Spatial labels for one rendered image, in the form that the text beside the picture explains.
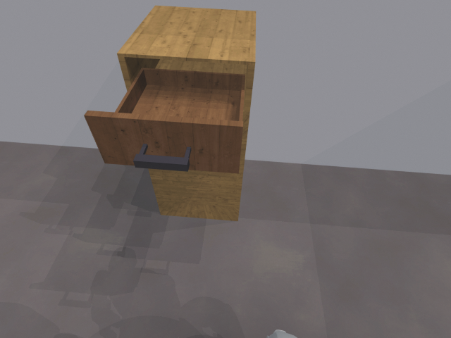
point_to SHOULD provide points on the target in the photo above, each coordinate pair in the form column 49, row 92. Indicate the drawer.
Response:
column 170, row 110

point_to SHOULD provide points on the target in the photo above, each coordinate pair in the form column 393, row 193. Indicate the cabinet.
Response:
column 205, row 40

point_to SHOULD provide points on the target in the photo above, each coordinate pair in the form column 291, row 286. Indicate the handle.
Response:
column 162, row 162

